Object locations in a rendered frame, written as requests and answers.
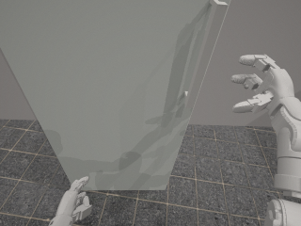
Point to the handle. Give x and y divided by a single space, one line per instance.
213 27

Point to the left robot forearm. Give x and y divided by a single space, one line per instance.
61 220

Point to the fridge door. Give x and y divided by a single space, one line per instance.
106 80

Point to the right robot forearm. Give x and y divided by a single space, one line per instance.
285 115

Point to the robot left hand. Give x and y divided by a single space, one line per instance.
69 204

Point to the robot right hand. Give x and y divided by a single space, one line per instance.
277 83

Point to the robot right upper arm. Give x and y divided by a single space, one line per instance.
283 213

